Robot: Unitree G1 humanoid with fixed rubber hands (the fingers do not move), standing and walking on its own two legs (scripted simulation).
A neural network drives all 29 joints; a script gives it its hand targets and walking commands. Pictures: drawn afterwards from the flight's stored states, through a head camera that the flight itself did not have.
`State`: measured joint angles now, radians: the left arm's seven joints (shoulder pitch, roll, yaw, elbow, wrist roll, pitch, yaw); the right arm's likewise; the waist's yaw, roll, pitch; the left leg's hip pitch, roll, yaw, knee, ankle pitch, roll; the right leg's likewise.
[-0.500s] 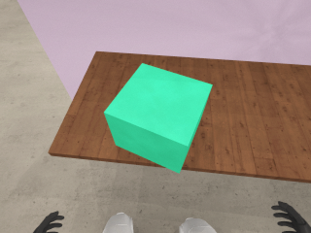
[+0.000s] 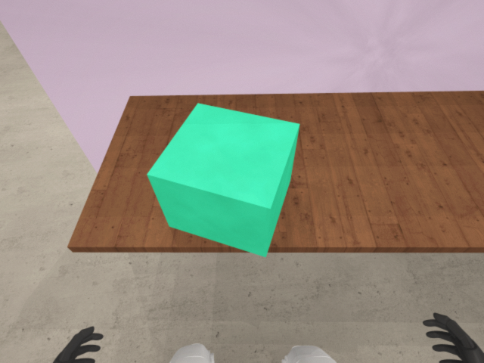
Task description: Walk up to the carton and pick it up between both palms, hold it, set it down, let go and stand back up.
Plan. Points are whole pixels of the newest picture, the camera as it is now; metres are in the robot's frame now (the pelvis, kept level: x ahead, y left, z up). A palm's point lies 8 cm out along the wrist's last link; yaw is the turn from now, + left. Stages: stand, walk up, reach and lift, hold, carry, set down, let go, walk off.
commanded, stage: walk up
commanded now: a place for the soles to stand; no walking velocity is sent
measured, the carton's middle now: (230, 178) +0.46 +0.05 -0.02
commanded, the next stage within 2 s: none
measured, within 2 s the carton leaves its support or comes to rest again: neither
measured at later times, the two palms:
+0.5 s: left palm (60, 355) +0.14 +0.32 -0.06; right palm out of the picture +0.12 -0.32 -0.05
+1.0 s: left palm (62, 349) +0.15 +0.32 -0.06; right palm (481, 362) +0.13 -0.32 -0.04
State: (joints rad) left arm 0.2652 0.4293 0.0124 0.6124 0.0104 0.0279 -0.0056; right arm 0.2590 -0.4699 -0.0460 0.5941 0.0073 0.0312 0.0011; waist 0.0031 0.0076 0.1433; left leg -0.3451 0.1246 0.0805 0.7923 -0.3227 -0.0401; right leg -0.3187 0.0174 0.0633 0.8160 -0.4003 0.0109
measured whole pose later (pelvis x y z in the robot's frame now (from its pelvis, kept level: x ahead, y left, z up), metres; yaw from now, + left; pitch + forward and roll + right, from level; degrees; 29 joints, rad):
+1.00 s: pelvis +0.02 +0.01 +0.01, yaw -3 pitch -3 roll +1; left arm 0.27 0.46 0.01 0.61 0.01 0.03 -0.03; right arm 0.26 -0.47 -0.05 0.61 0.01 0.02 0.01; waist 0.00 -0.03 0.08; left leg -0.31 0.12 0.14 0.73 -0.35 -0.04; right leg -0.32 0.02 0.12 0.76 -0.39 0.02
